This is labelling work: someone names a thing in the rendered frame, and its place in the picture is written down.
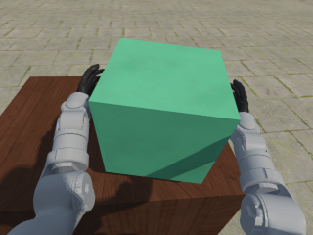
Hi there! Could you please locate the robot left forearm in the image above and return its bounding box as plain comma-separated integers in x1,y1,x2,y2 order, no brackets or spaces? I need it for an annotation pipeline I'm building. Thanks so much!
33,92,91,214

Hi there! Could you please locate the left robot hand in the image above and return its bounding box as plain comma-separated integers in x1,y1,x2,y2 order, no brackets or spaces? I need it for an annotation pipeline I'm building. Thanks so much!
76,64,105,97

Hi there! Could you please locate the carton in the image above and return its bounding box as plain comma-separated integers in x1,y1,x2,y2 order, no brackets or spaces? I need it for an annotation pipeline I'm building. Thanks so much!
88,38,241,184

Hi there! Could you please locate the robot left upper arm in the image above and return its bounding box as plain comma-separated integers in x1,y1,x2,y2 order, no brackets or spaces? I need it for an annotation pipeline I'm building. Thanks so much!
7,170,96,235

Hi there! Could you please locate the right robot hand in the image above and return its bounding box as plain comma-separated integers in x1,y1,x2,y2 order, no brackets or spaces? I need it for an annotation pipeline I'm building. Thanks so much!
230,79,249,113

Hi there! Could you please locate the robot right forearm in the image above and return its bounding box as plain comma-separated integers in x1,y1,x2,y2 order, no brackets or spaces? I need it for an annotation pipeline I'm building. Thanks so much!
229,112,307,234

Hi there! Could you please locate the pedestal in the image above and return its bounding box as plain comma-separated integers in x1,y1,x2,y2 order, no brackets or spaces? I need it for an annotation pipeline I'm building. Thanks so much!
0,76,246,235

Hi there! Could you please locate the robot right upper arm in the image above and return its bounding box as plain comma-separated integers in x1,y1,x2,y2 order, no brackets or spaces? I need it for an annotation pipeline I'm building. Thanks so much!
240,192,306,235

